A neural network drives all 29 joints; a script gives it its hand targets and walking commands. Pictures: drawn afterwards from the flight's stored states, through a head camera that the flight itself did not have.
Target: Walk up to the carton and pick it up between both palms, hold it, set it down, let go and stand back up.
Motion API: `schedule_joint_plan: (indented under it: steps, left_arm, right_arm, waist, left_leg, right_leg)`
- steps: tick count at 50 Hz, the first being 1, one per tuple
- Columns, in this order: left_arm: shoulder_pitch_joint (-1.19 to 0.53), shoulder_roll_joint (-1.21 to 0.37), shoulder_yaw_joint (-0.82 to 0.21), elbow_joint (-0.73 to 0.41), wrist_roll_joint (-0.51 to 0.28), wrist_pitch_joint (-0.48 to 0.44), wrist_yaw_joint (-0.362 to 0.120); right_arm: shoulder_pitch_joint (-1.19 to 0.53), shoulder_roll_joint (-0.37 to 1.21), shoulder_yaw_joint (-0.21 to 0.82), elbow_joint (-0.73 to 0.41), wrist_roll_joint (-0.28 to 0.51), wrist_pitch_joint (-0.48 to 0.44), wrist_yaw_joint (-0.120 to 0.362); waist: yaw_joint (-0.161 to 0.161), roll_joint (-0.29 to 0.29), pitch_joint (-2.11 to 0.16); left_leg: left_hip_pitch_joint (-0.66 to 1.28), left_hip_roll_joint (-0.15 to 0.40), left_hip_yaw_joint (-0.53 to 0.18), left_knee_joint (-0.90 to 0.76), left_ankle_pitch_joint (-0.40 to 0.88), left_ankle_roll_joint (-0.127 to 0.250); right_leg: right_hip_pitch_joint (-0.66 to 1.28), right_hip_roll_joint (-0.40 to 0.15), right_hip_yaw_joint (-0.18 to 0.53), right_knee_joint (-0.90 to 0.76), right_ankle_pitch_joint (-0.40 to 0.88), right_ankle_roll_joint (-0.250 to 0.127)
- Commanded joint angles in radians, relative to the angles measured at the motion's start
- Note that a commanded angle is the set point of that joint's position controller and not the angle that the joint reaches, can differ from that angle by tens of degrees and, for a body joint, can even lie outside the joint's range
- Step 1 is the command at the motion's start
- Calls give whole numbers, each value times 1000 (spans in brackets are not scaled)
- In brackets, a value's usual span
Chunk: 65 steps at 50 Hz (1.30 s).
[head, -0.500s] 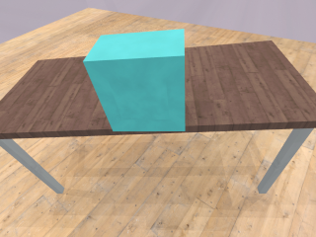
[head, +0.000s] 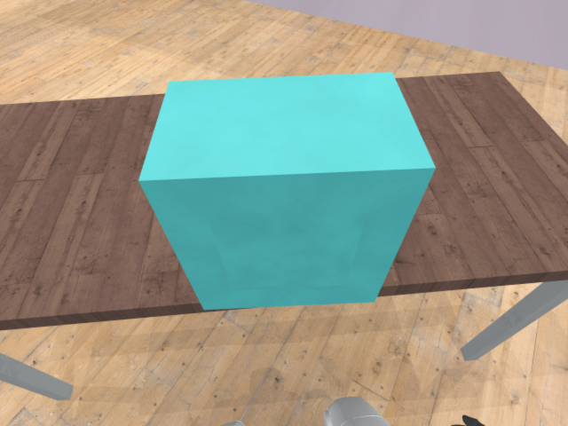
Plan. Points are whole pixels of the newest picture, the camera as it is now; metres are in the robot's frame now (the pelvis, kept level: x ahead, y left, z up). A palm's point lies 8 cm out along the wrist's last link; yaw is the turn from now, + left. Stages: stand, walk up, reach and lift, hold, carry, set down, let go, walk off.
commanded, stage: walk up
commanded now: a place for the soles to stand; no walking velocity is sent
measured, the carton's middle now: (285, 206) +0.39 -0.01 +0.09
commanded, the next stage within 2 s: none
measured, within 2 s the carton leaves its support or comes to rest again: neither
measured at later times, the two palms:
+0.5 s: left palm out of the picture +0.16 +0.31 -0.11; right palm out of the picture +0.12 -0.24 -0.13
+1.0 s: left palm out of the picture +0.10 +0.30 -0.10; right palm out of the picture +0.06 -0.22 -0.10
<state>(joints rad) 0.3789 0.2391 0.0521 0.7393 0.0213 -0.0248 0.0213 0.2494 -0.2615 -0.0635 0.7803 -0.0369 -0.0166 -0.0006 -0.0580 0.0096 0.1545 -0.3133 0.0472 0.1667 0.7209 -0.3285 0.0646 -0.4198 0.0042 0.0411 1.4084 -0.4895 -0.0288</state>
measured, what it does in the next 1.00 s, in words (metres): steps on the spot: right foot, then left foot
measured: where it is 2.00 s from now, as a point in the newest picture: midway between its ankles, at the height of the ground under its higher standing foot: outside the picture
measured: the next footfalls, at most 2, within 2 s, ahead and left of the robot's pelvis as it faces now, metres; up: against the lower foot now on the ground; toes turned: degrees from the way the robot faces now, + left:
right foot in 0.20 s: +0.19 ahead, -0.11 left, +0.00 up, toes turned -4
left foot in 0.52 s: +0.03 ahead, +0.19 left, +0.00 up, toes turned -5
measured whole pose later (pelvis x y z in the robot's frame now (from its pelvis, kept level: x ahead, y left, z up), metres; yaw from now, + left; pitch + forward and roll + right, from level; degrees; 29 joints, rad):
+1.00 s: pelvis -0.01 +0.05 +0.00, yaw -1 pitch -4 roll -1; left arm 0.21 0.25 0.02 0.74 0.01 0.03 -0.02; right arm 0.37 -0.29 -0.04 0.60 -0.01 0.03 -0.01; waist 0.00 0.03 0.10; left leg -0.31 0.03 -0.07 0.84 -0.50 -0.01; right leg -0.31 -0.02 -0.02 0.72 -0.34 0.01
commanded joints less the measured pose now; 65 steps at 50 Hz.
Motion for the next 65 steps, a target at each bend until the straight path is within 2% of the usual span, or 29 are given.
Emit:
schedule_joint_plan:
  steps: [1, 4, 7, 9, 10, 11, 12, 18, 22, 24, 25, 26, 27, 28, 29, 31, 32, 40, 42, 43, 44, 45, 46, 49, 52, 54, 56, 59, 65]
  left_arm:
    - [21, 36, 12, -142, -7, -27, -1]
    - [19, 24, 0, -142, -9, -30, 8]
    - [59, 86, 27, -128, -5, -22, 13]
    - [43, 174, 51, -143, 10, -16, 22]
    - [20, 253, 69, -168, 15, -10, 28]
    - [-20, 299, 83, -172, 0, 6, 36]
    - [-75, 307, 90, -180, -6, 12, 43]
    - [-207, 223, 59, -211, 21, 18, 47]
    - [-221, 213, 48, -186, 20, 35, 28]
    - [-257, 221, 46, -173, 17, 60, 14]
    - [-224, 190, 31, -165, 6, 70, 5]
    - [-204, 128, 7, -193, -7, 73, -3]
    - [-265, 139, 17, -221, 14, 78, -2]
    - [-324, 184, 38, -222, 28, 86, 2]
    - [-334, 214, 50, -201, 32, 89, -3]
    - [-235, 186, 35, -125, 2, 78, -16]
    - [-214, 165, 23, -107, 2, 75, -23]
    - [-216, 150, 16, -102, 1, 64, -33]
    - [-130, 171, 27, -81, 4, 40, -35]
    - [-89, 217, 39, -71, 15, 28, -32]
    - [-75, 293, 60, -68, 19, 23, -31]
    - [-116, 291, 56, -69, -16, 30, -30]
    - [-180, 244, 46, -71, -18, 33, -31]
    - [-257, 196, 8, -110, -6, 44, -29]
    - [-237, 131, -4, -116, -6, 55, -43]
    - [-181, 128, -3, -104, -4, 56, -45]
    - [-137, 142, 1, -85, -7, 36, -49]
    - [-170, 220, 22, -71, -27, 25, -49]
    - [-190, 192, 11, -84, -18, 35, -43]
  right_arm:
    - [60, -136, -4, -63, -5, -25, -3]
    - [6, -157, 7, -97, -2, -11, -8]
    - [-40, -189, 18, -145, 24, 21, -2]
    - [6, -159, 24, -155, 36, 40, 1]
    - [71, -124, 31, -167, 40, 58, -2]
    - [80, -166, 18, -158, 29, 100, -16]
    - [77, -190, 7, -141, 24, 126, -20]
    - [73, -171, -12, -123, 27, 94, -4]
    - [62, -111, -1, -159, 56, 54, 11]
    - [166, -117, -14, -147, 65, 28, 15]
    - [192, -144, -23, -140, 59, 17, 12]
    - [174, -240, -42, -162, 42, 12, 7]
    - [100, -321, -63, -192, 31, 17, -8]
    - [37, -366, -79, -204, 23, 20, -20]
    - [-32, -336, -68, -209, 17, 8, -29]
    - [-79, -230, -23, -236, 2, -7, -33]
    - [-53, -209, -19, -248, -4, -13, -34]
    - [118, -231, -42, -260, -1, 2, -21]
    - [88, -223, -30, -277, 14, 8, -12]
    - [121, -176, -13, -288, 22, 3, -7]
    - [178, -119, 6, -312, 36, 2, -5]
    - [147, -115, -6, -303, 37, 18, -20]
    - [150, -129, -9, -283, 24, 28, -25]
    - [208, -140, -17, -253, 45, -2, -16]
    - [190, -246, -46, -259, 16, -25, -19]
    - [132, -253, -51, -253, 9, -14, -25]
    - [83, -214, -35, -264, 18, -5, -12]
    - [161, -120, -12, -263, 21, 1, -5]
    - [173, -144, -22, -250, 19, -18, -4]
  waist:
    - [20, 69, -36]
    - [46, 73, -59]
    - [96, 53, -156]
    - [111, -42, -192]
    - [105, -214, -238]
    - [105, -191, -239]
    - [96, -222, -216]
    - [75, -162, -248]
    - [79, -237, -289]
    - [17, -215, -328]
    - [10, -76, -311]
    - [2, 146, -261]
    - [-7, 178, -121]
    - [-35, 181, -64]
    - [-3, 146, -4]
    - [66, 168, 5]
    - [68, 208, 0]
    - [26, 282, -65]
    - [85, 195, -131]
    - [98, 74, -201]
    - [85, -134, -270]
    - [101, -189, -267]
    - [77, -194, -191]
    - [32, -175, -155]
    - [46, 15, -115]
    - [76, 14, -103]
    - [107, 17, -74]
    - [60, -75, -57]
    - [56, -11, -55]
  left_leg:
    - [31, 320, -267, -297, 641, 224]
    - [-15, 253, -128, -187, 814, 144]
    - [-84, 198, -65, -39, 584, 72]
    - [-152, 132, -37, 148, 324, -16]
    - [-183, 20, -34, 365, -190, -75]
    - [-108, 13, -150, 523, -394, -98]
    - [-112, 16, -190, 605, -365, -104]
    - [-151, -18, -257, 551, -278, -104]
    - [-74, -14, -205, 103, -341, -103]
    - [84, -40, -159, -181, -135, -81]
    - [137, -26, -220, -271, -48, -68]
    - [149, 161, -543, -355, -193, 3]
    - [50, 326, -763, -386, -214, 72]
    - [-126, 417, -880, -485, -284, 176]
    - [-192, 389, -832, -492, -212, 175]
    - [-58, 225, -499, -342, 187, 60]
    - [3, 187, -439, -293, 328, 21]
    - [107, 161, -442, -207, 308, 78]
    - [-14, 113, -382, -92, 334, 33]
    - [-98, 77, -343, 24, 313, -2]
    - [-203, -34, -229, 171, 92, -60]
    - [-87, -59, -190, 205, -233, -80]
    - [-30, -30, -224, 202, -232, -71]
    - [40, -9, -211, -117, -14, -51]
    - [67, 178, -559, -331, 56, 46]
    - [-34, 229, -598, -346, -105, 103]
    - [-173, 116, -420, -293, -157, 25]
    - [-38, -43, -196, -119, -91, -58]
    - [3, 3, -276, -231, 29, -24]
  right_leg:
    - [-71, -34, 29, -285, 36, 17]
    - [68, -30, -39, -561, 216, 27]
    - [294, 14, -110, -763, 551, 21]
    - [375, -106, 88, -805, 728, -61]
    - [326, -344, 439, -923, 807, -209]
    - [171, -446, 583, -1002, 631, -334]
    - [101, -451, 615, -1057, 444, -367]
    - [142, -273, 344, -967, 389, -260]
    - [209, -204, 268, -917, 273, -183]
    - [164, -166, 202, -795, 224, -118]
    - [74, -110, 125, -669, 186, -61]
    - [-150, -17, 23, -509, 52, 16]
    - [-315, 34, 18, -384, -81, 60]
    - [-270, -23, 79, -278, -94, 52]
    - [-207, -45, 118, -231, -40, 48]
    - [-186, -18, 106, -299, 38, 46]
    - [-194, -20, 93, -332, 67, 49]
    - [3, -31, -54, -749, 44, 58]
    - [261, -12, -72, -969, 320, 25]
    - [400, -78, 36, -969, 439, -12]
    - [460, -231, 303, -969, 437, -111]
    - [270, -328, 383, -1024, 317, -240]
    - [137, -335, 382, -1041, 212, -258]
    - [109, -192, 100, -948, 314, -123]
    - [3, -34, -23, -652, 252, 16]
    - [93, -49, -31, -715, 138, 14]
    - [233, -76, 19, -872, 175, -17]
    - [61, -204, 205, -1068, -74, -101]
    - [81, -111, 75, -975, 127, -39]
